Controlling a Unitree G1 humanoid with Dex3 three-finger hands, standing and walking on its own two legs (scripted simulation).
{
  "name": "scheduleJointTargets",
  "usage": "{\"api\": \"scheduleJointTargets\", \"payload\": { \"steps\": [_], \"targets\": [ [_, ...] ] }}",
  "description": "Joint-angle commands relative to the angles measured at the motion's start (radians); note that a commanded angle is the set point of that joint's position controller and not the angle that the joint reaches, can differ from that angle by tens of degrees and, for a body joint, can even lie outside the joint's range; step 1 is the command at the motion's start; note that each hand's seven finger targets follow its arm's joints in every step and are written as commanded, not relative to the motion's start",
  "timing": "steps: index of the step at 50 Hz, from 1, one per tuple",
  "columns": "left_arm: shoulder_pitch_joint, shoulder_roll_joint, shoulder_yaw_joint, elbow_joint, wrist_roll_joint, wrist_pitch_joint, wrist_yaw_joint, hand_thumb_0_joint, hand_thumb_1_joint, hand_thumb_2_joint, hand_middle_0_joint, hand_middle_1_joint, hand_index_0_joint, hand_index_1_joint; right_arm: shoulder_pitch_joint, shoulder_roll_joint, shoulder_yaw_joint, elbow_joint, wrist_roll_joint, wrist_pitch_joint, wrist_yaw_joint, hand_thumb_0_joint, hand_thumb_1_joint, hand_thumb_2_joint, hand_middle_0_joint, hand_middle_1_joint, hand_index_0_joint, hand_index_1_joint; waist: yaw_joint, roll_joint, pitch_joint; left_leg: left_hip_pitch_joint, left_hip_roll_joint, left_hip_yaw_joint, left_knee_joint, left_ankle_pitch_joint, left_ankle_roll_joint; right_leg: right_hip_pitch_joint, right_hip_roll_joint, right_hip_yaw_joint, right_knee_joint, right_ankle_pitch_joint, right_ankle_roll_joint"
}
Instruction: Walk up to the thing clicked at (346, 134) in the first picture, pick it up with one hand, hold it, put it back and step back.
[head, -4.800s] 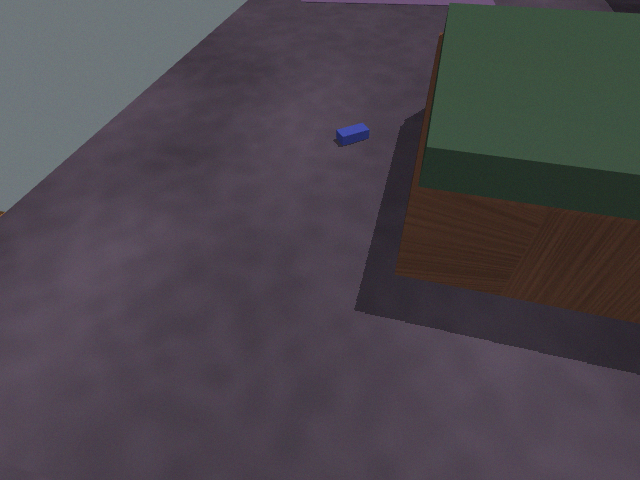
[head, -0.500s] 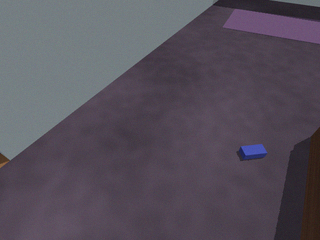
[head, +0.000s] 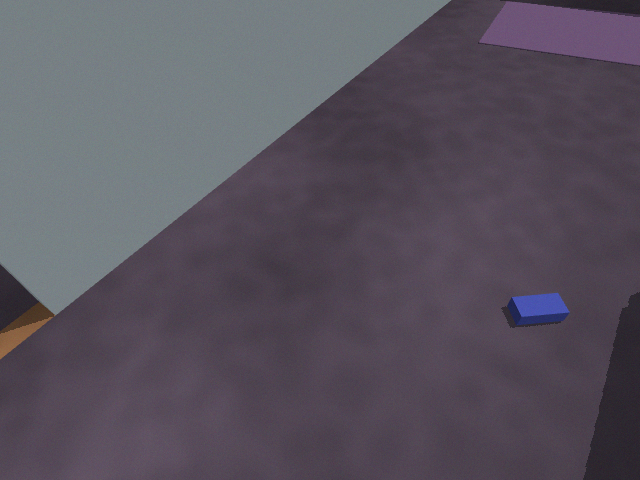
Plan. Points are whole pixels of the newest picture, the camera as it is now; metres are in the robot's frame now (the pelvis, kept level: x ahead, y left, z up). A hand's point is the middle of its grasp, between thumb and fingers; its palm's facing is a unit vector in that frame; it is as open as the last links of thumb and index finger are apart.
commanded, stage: walk up
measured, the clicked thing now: (537, 308) +0.83 -0.69 -0.75
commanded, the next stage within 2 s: stand in 0.36 s
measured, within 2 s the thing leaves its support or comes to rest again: neither
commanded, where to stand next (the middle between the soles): +0.04 +0.01 m, yaw -2 degrees
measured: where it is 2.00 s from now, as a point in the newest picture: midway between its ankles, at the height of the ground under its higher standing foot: outside the picture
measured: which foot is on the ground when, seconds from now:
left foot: down 0.00-1.00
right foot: down 0.00-1.00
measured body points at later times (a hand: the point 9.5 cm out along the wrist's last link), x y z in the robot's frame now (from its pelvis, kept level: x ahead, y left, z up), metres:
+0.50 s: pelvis +0.00 -0.01 +0.00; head +0.00 -0.01 +0.45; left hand +0.09 +0.29 -0.13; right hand +0.07 -0.31 -0.13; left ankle -0.04 +0.14 -0.74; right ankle +0.05 -0.13 -0.74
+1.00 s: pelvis +0.00 -0.02 +0.00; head +0.00 -0.02 +0.45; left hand +0.07 +0.29 -0.13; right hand +0.05 -0.32 -0.14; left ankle -0.04 +0.14 -0.74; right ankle +0.05 -0.13 -0.74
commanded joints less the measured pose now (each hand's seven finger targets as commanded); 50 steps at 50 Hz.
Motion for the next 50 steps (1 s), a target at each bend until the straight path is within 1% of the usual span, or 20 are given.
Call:
{"api": "scheduleJointTargets", "payload": {
  "steps": [1,7,10,13,15,17,18,19,20,22,26,29,30,34,37,40,45,48,49,50],
  "targets": [
    [-0.069,0.215,0.041,-0.069,0.0,-0.027,0.016,0.0,0.9,0.9,-0.2,-0.3,-0.2,-0.3,-0.003,-0.212,-0.039,-0.041,0.001,-0.008,-0.014,0.0,-0.9,-0.9,0.2,0.3,0.2,0.3,-0.023,-0.077,-0.114,-0.042,0.093,-0.046,-0.06,0.242,0.054,0.116,-0.112,0.113,-0.061,0.172,-0.032],
    [-0.074,0.207,0.047,-0.072,-0.001,-0.022,0.018,0.0,0.9,0.9,-0.2,-0.3,-0.2,-0.3,-0.019,-0.212,-0.04,-0.035,-0.002,-0.01,-0.015,0.0,-0.9,-0.9,0.2,0.3,0.2,0.3,-0.017,-0.038,-0.119,-0.048,0.101,-0.049,-0.098,0.283,0.046,0.158,-0.108,0.094,-0.054,0.197,-0.026],
    [-0.072,0.204,0.047,-0.077,0.0,-0.021,0.018,0.0,0.9,0.9,-0.2,-0.3,-0.2,-0.3,-0.028,-0.206,-0.037,-0.039,-0.004,-0.01,-0.016,0.0,-0.9,-0.9,0.2,0.3,0.2,0.3,-0.013,-0.03,-0.108,-0.051,0.097,-0.042,-0.1,0.26,0.045,0.154,-0.108,0.098,-0.065,0.179,-0.023],
    [-0.092,0.212,0.053,-0.079,0.005,-0.019,0.018,0.0,0.9,0.9,-0.2,-0.3,-0.2,-0.3,-0.018,-0.202,-0.037,-0.037,-0.004,-0.009,-0.014,0.0,-0.9,-0.9,0.2,0.3,0.2,0.3,-0.022,-0.044,-0.087,-0.072,0.092,-0.041,-0.108,0.217,0.044,0.153,-0.109,0.101,-0.078,0.134,-0.023],
    [-0.09,0.209,0.055,-0.081,0.005,-0.018,0.017,0.0,0.9,0.9,-0.2,-0.3,-0.2,-0.3,-0.02,-0.205,-0.037,-0.035,-0.006,-0.009,-0.014,0.0,-0.9,-0.9,0.2,0.3,0.2,0.3,-0.019,-0.032,-0.081,-0.075,0.09,-0.042,-0.113,0.198,0.044,0.141,-0.104,0.104,-0.083,0.097,-0.025],
    [-0.083,0.207,0.055,-0.079,0.006,-0.018,0.017,0.0,0.9,0.9,-0.2,-0.3,-0.2,-0.3,-0.023,-0.201,-0.037,-0.037,-0.006,-0.009,-0.014,0.0,-0.9,-0.9,0.2,0.3,0.2,0.3,-0.015,-0.034,-0.085,-0.07,0.092,-0.044,-0.113,0.193,0.046,0.145,-0.102,0.102,-0.086,0.09,-0.026],
    [-0.092,0.217,0.048,-0.077,0.001,-0.019,0.018,0.0,0.9,0.9,-0.2,-0.3,-0.2,-0.3,-0.03,-0.191,-0.037,-0.04,-0.008,-0.007,-0.014,0.0,-0.9,-0.9,0.2,0.3,0.2,0.3,-0.022,-0.043,-0.086,-0.07,0.107,-0.058,-0.134,0.202,0.032,0.15,-0.103,0.11,-0.088,0.099,-0.032],
    [-0.086,0.205,0.045,-0.077,-0.001,-0.02,0.017,0.0,0.9,0.9,-0.2,-0.3,-0.2,-0.3,-0.031,-0.199,-0.035,-0.039,-0.007,-0.009,-0.013,0.0,-0.9,-0.9,0.2,0.3,0.2,0.3,-0.016,-0.022,-0.086,-0.073,0.108,-0.06,-0.135,0.205,0.031,0.157,-0.101,0.109,-0.087,0.12,-0.031],
    [-0.091,0.211,0.046,-0.08,-0.001,-0.02,0.017,0.0,0.9,0.9,-0.2,-0.3,-0.2,-0.3,-0.029,-0.2,-0.036,-0.04,-0.008,-0.01,-0.014,0.0,-0.9,-0.9,0.2,0.3,0.2,0.3,-0.021,-0.019,-0.089,-0.081,0.108,-0.059,-0.137,0.215,0.027,0.169,-0.102,0.108,-0.079,0.147,-0.032],
    [-0.088,0.207,0.044,-0.077,-0.001,-0.019,0.017,0.0,0.9,0.9,-0.2,-0.3,-0.2,-0.3,-0.034,-0.2,-0.036,-0.038,-0.007,-0.009,-0.014,0.0,-0.9,-0.9,0.2,0.3,0.2,0.3,-0.017,-0.016,-0.079,-0.085,0.106,-0.058,-0.143,0.179,0.027,0.167,-0.101,0.106,-0.084,0.112,-0.03],
    [-0.086,0.217,0.043,-0.078,0.0,-0.019,0.017,0.0,0.9,0.9,-0.2,-0.3,-0.2,-0.3,-0.014,-0.201,-0.038,-0.035,-0.01,-0.009,-0.013,0.0,-0.9,-0.9,0.2,0.3,0.2,0.3,-0.024,-0.023,-0.089,-0.072,0.106,-0.053,-0.144,0.182,0.027,0.165,-0.103,0.112,-0.092,0.112,-0.034],
    [-0.089,0.211,0.039,-0.081,-0.001,-0.017,0.016,0.0,0.9,0.9,-0.2,-0.3,-0.2,-0.3,-0.014,-0.204,-0.037,-0.032,-0.01,-0.009,-0.013,0.0,-0.9,-0.9,0.2,0.3,0.2,0.3,-0.023,-0.006,-0.072,-0.079,0.107,-0.055,-0.151,0.15,0.027,0.143,-0.101,0.118,-0.099,0.069,-0.034],
    [-0.084,0.213,0.038,-0.078,-0.002,-0.017,0.015,0.0,0.9,0.9,-0.2,-0.3,-0.2,-0.3,-0.009,-0.198,-0.036,-0.029,-0.009,-0.008,-0.011,0.0,-0.9,-0.9,0.2,0.3,0.2,0.3,-0.018,-0.017,-0.061,-0.091,0.105,-0.057,-0.152,0.123,0.027,0.145,-0.097,0.115,-0.106,0.026,-0.03],
    [-0.078,0.222,0.039,-0.077,0.001,-0.016,0.015,0.0,0.9,0.9,-0.2,-0.3,-0.2,-0.3,-0.002,-0.197,-0.037,-0.03,-0.01,-0.008,-0.01,0.0,-0.9,-0.9,0.2,0.3,0.2,0.3,-0.021,-0.035,-0.063,-0.074,0.105,-0.056,-0.155,0.122,0.03,0.127,-0.099,0.119,-0.108,0.027,-0.034],
    [-0.075,0.22,0.037,-0.078,0.001,-0.017,0.014,0.0,0.9,0.9,-0.2,-0.3,-0.2,-0.3,0.009,-0.2,-0.038,-0.029,-0.01,-0.005,-0.007,0.0,-0.9,-0.9,0.2,0.3,0.2,0.3,-0.021,-0.052,-0.034,-0.086,0.095,-0.05,-0.144,0.074,0.032,0.096,-0.094,0.131,-0.138,-0.07,-0.026],
    [-0.078,0.231,0.037,-0.085,0.001,-0.015,0.014,0.0,0.9,0.9,-0.2,-0.3,-0.2,-0.3,0.03,-0.193,-0.037,-0.03,-0.012,-0.002,-0.005,0.0,-0.9,-0.9,0.2,0.3,0.2,0.3,-0.03,-0.063,-0.033,-0.082,0.088,-0.043,-0.133,0.045,0.035,0.066,-0.104,0.154,-0.163,-0.155,-0.029],
    [-0.064,0.224,0.036,-0.089,0.001,-0.019,0.013,0.0,0.9,0.9,-0.2,-0.3,-0.2,-0.3,0.03,-0.196,-0.038,-0.036,-0.015,-0.006,-0.005,0.0,-0.9,-0.9,0.2,0.3,0.2,0.3,-0.025,-0.032,-0.067,-0.078,0.099,-0.052,-0.138,0.093,0.034,0.101,-0.1,0.142,-0.131,-0.055,-0.032],
    [-0.06,0.219,0.034,-0.089,0.0,-0.021,0.013,0.0,0.9,0.9,-0.2,-0.3,-0.2,-0.3,0.028,-0.197,-0.036,-0.037,-0.014,-0.01,-0.008,0.0,-0.9,-0.9,0.2,0.3,0.2,0.3,-0.024,-0.02,-0.094,-0.069,0.111,-0.056,-0.14,0.159,0.032,0.14,-0.1,0.128,-0.091,0.091,-0.035],
    [-0.047,0.221,0.034,-0.087,-0.002,-0.021,0.013,0.0,0.9,0.9,-0.2,-0.3,-0.2,-0.3,0.022,-0.195,-0.036,-0.036,-0.012,-0.01,-0.009,0.0,-0.9,-0.9,0.2,0.3,0.2,0.3,-0.018,-0.02,-0.102,-0.062,0.109,-0.054,-0.14,0.167,0.029,0.148,-0.1,0.122,-0.087,0.104,-0.034],
    [-0.05,0.222,0.035,-0.087,-0.001,-0.021,0.014,0.0,0.9,0.9,-0.2,-0.3,-0.2,-0.3,0.021,-0.198,-0.036,-0.038,-0.013,-0.01,-0.011,0.0,-0.9,-0.9,0.2,0.3,0.2,0.3,-0.022,-0.021,-0.099,-0.064,0.109,-0.053,-0.139,0.176,0.028,0.145,-0.1,0.119,-0.079,0.133,-0.034]
  ]
}}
